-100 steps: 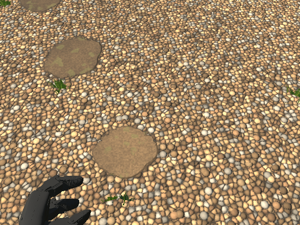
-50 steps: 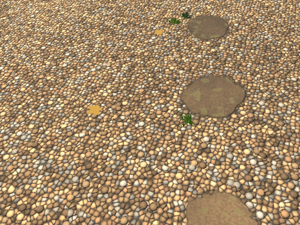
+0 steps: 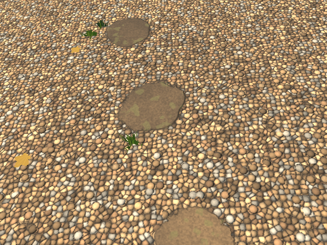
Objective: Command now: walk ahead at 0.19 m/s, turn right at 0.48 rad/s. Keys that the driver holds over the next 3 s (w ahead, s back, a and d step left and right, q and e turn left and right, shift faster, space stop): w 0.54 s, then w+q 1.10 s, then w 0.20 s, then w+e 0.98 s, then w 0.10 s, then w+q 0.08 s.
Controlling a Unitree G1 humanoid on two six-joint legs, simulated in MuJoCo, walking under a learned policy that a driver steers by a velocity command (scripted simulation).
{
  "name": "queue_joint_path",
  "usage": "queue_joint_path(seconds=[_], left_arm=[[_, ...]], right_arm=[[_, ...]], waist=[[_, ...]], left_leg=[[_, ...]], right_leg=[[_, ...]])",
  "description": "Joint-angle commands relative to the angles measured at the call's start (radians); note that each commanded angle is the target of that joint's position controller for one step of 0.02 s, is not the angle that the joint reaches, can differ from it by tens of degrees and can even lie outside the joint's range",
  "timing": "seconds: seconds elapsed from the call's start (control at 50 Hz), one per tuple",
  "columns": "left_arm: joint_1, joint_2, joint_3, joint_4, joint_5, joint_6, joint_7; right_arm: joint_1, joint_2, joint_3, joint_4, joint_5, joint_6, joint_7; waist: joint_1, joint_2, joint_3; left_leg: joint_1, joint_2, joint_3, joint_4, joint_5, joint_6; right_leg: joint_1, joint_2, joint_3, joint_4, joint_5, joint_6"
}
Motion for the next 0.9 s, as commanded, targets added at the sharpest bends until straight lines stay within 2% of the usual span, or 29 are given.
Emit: queue_joint_path(seconds=[0.02, 0.1, 0.16, 0.2, 0.22, 0.24, 0.26, 0.28, 0.3, 0.32, 0.34, 0.4, 0.46, 0.52, 0.56, 0.62, 0.64, 0.66, 0.68, 0.7, 0.72, 0.74, 0.76, 0.78, 0.8, 0.82, 0.86, 0.9], left_arm=[[0.018, 0.186, 0.046, -0.049, 0.004, -0.018, 0.005], [0.046, 0.178, 0.039, -0.034, 0.009, -0.032, -0.007], [0.049, 0.182, 0.036, -0.034, 0.007, -0.04, -0.019], [0.035, 0.171, 0.031, -0.037, 0.002, -0.042, -0.025], [0.034, 0.154, 0.025, -0.039, 0.004, -0.043, -0.027], [0.028, 0.124, 0.016, -0.042, 0.007, -0.046, -0.029], [0.01, 0.072, -0.001, -0.054, 0.014, -0.052, -0.031], [0.029, 0.031, -0.012, -0.085, 0.003, -0.068, -0.031], [-0.014, 0.123, 0.008, -0.103, -0.007, -0.081, -0.024], [-0.013, 0.163, 0.021, -0.097, -0.014, -0.091, -0.028], [-0.009, 0.152, 0.021, -0.086, -0.012, -0.094, -0.033], [-0.064, 0.112, 0.017, -0.105, 0.007, -0.104, -0.049], [-0.135, 0.055, -0.001, -0.138, 0.015, -0.103, -0.057], [-0.219, 0.02, -0.018, -0.171, 0.009, -0.109, -0.068], [-0.263, 0.032, -0.016, -0.189, 0.004, -0.111, -0.074], [-0.251, 0.077, 0.001, -0.203, -0.001, -0.117, -0.078], [-0.216, 0.099, 0.01, -0.197, 0.0, -0.119, -0.076], [-0.134, 0.126, 0.025, -0.177, 0.001, -0.119, -0.069], [0.007, 0.165, 0.048, -0.139, 0.002, -0.115, -0.059], [0.186, 0.231, 0.067, -0.115, 0.018, -0.108, -0.044], [0.231, 0.301, 0.078, -0.09, 0.03, -0.1, -0.05], [0.21, 0.185, 0.052, -0.097, 0.026, -0.098, -0.051], [0.137, 0.14, 0.037, -0.097, 0.019, -0.099, -0.047], [0.073, 0.121, 0.031, -0.097, 0.021, -0.102, -0.047], [0.029, 0.093, 0.026, -0.093, 0.026, -0.106, -0.05], [0.001, 0.079, 0.023, -0.088, 0.035, -0.114, -0.05], [-0.028, 0.067, 0.027, -0.073, 0.03, -0.13, -0.052], [-0.037, 0.084, 0.036, -0.054, 0.026, -0.142, -0.05]], right_arm=[[-0.098, -0.083, -0.011, -0.08, 0.004, -0.044, 0.018], [-0.11, -0.065, 0.004, -0.072, 0.006, -0.086, 0.046], [-0.101, -0.074, 0.008, -0.066, 0.015, -0.109, 0.058], [-0.047, -0.074, 0.01, -0.045, 0.017, -0.121, 0.06], [-0.004, -0.076, 0.008, -0.029, 0.013, -0.124, 0.057], [0.065, -0.088, 0.004, -0.01, 0.01, -0.126, 0.052], [0.177, -0.124, -0.003, 0.011, 0.003, -0.127, 0.045], [0.252, -0.222, -0.026, 0.038, -0.009, -0.121, 0.046], [0.295, -0.202, -0.028, 0.052, -0.001, -0.12, 0.058], [0.266, -0.144, -0.009, 0.044, 0.007, -0.123, 0.062], [0.236, -0.116, 0.001, 0.03, 0.002, -0.122, 0.063], [0.207, -0.085, 0.019, 0.022, -0.007, -0.11, 0.061], [0.226, -0.106, 0.017, 0.034, 0.005, -0.1, 0.054], [0.26, -0.13, 0.014, 0.048, 0.007, -0.091, 0.047], [0.308, -0.141, 0.013, 0.065, 0.012, -0.087, 0.046], [0.314, -0.15, 0.009, 0.076, 0.022, -0.076, 0.041], [0.306, -0.163, 0.005, 0.075, 0.021, -0.072, 0.039], [0.293, -0.17, 0.004, 0.072, 0.019, -0.068, 0.038], [0.29, -0.155, 0.011, 0.066, 0.01, -0.065, 0.038], [0.29, -0.093, 0.035, 0.036, -0.015, -0.066, 0.039], [0.463, 0.051, 0.074, 0.024, 0.006, -0.078, 0.042], [0.404, -0.075, 0.045, 0.044, 0.037, -0.085, 0.044], [0.295, -0.131, 0.024, 0.014, 0.053, -0.086, 0.045], [0.248, -0.119, 0.026, 0.005, 0.042, -0.085, 0.04], [0.228, -0.105, 0.023, 0.004, 0.025, -0.08, 0.039], [0.249, -0.085, 0.021, 0.009, 0.025, -0.067, 0.041], [0.259, -0.043, 0.026, 0.01, 0.028, -0.043, 0.044], [0.219, -0.03, 0.027, -0.016, 0.02, -0.027, 0.043]], waist=[[0.038, -0.173, -0.037], [0.062, -0.161, -0.026], [0.056, -0.157, -0.006], [0.015, -0.14, -0.008], [-0.012, -0.131, -0.02], [-0.047, -0.119, -0.045], [-0.095, -0.039, -0.087], [-0.08, 0.189, -0.104], [-0.113, 0.197, -0.031], [-0.097, 0.125, 0.03], [-0.083, 0.106, 0.037], [-0.075, 0.086, 0.036], [-0.089, 0.086, 0.036], [-0.114, 0.076, 0.037], [-0.126, 0.076, 0.045], [-0.076, 0.084, 0.047], [-0.047, 0.089, 0.023], [0.007, 0.088, -0.032], [0.079, 0.076, -0.127], [0.147, -0.013, -0.287], [0.058, -0.335, -0.475], [0.094, -0.251, -0.398], [0.086, -0.193, -0.22], [0.056, -0.126, -0.14], [0.028, -0.114, -0.088], [-0.005, -0.134, -0.07], [-0.033, -0.122, -0.042], [-0.045, -0.097, 0.0]], left_leg=[[-0.131, 0.018, -0.007, -0.146, 0.03, 0.002], [-0.022, 0.018, 0.029, -0.271, 0.035, 0.028], [0.062, 0.007, 0.052, -0.344, 0.042, 0.066], [0.178, 0.0, 0.073, -0.433, 0.102, 0.097], [0.261, -0.004, 0.081, -0.463, 0.115, 0.109], [0.367, 0.028, 0.052, -0.467, 0.102, 0.128], [0.509, 0.135, -0.069, -0.496, 0.032, 0.172], [0.651, 0.284, -0.378, -0.603, -0.174, 0.29], [0.642, 0.396, -0.581, -0.665, -0.319, 0.368], [0.614, 0.374, -0.53, -0.665, -0.333, 0.359], [0.609, 0.321, -0.442, -0.671, -0.271, 0.331], [0.534, 0.246, -0.26, -0.703, 0.009, 0.296], [0.469, 0.198, -0.129, -0.726, 0.236, 0.297], [0.392, 0.163, -0.034, -0.729, 0.323, 0.277], [0.377, 0.19, -0.048, -0.733, 0.34, 0.278], [0.446, 0.24, -0.086, -0.683, 0.422, 0.253], [0.462, 0.245, -0.086, -0.635, 0.522, 0.241], [0.45, 0.225, -0.064, -0.534, 0.659, 0.223], [0.385, 0.175, -0.034, -0.361, 0.698, 0.196], [0.191, 0.114, -0.01, -0.065, 0.436, 0.161], [-0.114, -0.038, 0.018, 0.279, -0.263, 0.111], [-0.2, 0.003, -0.067, 0.397, -0.287, 0.114], [-0.264, 0.047, -0.039, 0.416, -0.199, 0.122], [-0.236, 0.089, -0.016, 0.389, -0.117, 0.119], [-0.204, 0.114, -0.014, 0.347, -0.066, 0.116], [-0.146, 0.138, -0.021, 0.329, -0.027, 0.113], [-0.116, 0.151, -0.01, 0.308, -0.004, 0.106], [-0.16, 0.16, -0.017, 0.263, 0.043, 0.095]], right_leg=[[0.171, -0.259, 0.344, -0.183, -0.27, -0.137], [0.126, -0.252, 0.335, -0.175, -0.251, -0.144], [0.08, -0.251, 0.354, -0.169, -0.258, -0.146], [0.032, -0.233, 0.349, -0.138, -0.251, -0.128], [-0.002, -0.21, 0.338, -0.108, -0.235, -0.112], [-0.057, -0.184, 0.309, -0.047, -0.209, -0.088], [-0.159, -0.125, 0.22, 0.132, -0.208, -0.043], [-0.374, 0.011, 0.031, 0.387, -0.294, 0.02], [-0.557, -0.015, -0.005, 0.584, -0.41, 0.047], [-0.618, -0.067, 0.021, 0.669, -0.343, 0.044], [-0.627, -0.1, -0.005, 0.697, -0.256, 0.047], [-0.588, -0.161, -0.058, 0.632, -0.107, 0.07], [-0.528, -0.157, -0.119, 0.473, -0.005, 0.112], [-0.391, -0.125, -0.157, 0.257, 0.146, 0.123], [-0.322, -0.104, -0.158, 0.193, 0.205, 0.117], [-0.277, -0.099, -0.114, 0.125, 0.182, 0.08], [-0.218, -0.089, -0.117, 0.117, 0.153, 0.065], [-0.087, -0.071, -0.133, 0.097, 0.14, 0.043], [0.125, -0.076, -0.139, 0.093, 0.144, 0.017], [0.428, -0.258, 0.037, 0.14, 0.11, -0.039], [0.698, -0.516, 0.503, 0.022, -0.138, -0.185], [0.599, -0.487, 0.574, -0.087, -0.281, -0.164], [0.463, -0.455, 0.403, -0.104, -0.254, -0.123], [0.333, -0.416, 0.286, -0.125, -0.129, -0.106], [0.232, -0.379, 0.193, -0.153, -0.031, -0.097], [0.159, -0.354, 0.118, -0.186, 0.021, -0.09], [0.089, -0.345, 0.031, -0.241, 0.085, -0.104], [0.056, -0.354, -0.037, -0.278, 0.138, -0.112]])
